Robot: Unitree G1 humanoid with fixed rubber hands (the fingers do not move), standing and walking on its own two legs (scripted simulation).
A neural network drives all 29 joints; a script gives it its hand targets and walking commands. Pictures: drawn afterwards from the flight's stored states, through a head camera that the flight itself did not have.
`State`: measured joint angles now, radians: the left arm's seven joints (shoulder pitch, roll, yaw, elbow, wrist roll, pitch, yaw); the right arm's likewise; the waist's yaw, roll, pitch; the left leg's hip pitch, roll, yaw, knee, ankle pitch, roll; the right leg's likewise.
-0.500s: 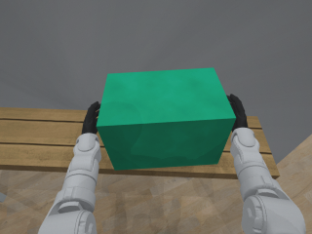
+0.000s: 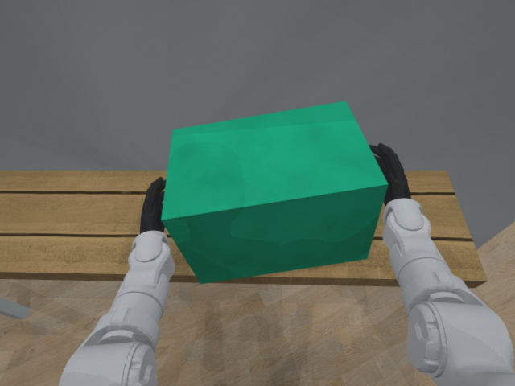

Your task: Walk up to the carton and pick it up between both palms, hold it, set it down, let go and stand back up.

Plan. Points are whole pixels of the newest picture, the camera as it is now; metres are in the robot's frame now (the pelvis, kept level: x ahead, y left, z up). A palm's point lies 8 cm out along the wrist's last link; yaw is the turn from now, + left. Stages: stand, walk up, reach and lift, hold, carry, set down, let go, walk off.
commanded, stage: set down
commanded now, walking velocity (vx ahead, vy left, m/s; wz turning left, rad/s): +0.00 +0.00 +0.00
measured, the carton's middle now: (271, 195) +0.45 +0.03 -0.01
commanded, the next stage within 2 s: none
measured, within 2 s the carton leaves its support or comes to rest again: rests again in 0.72 s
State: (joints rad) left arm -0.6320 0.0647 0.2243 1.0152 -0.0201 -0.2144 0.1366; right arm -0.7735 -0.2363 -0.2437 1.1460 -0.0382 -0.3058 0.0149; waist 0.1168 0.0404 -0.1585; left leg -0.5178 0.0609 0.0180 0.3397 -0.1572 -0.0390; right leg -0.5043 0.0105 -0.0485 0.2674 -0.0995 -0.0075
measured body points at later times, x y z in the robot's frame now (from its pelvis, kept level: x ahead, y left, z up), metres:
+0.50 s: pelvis -0.02 +0.00 -0.01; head +0.10 -0.04 +0.42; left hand +0.38 +0.21 +0.00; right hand +0.46 -0.18 +0.00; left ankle -0.02 +0.14 -0.74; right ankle -0.01 -0.11 -0.74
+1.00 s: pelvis -0.02 +0.00 -0.01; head +0.11 -0.02 +0.42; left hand +0.40 +0.22 +0.00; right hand +0.46 -0.18 +0.00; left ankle -0.02 +0.14 -0.74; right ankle -0.01 -0.11 -0.74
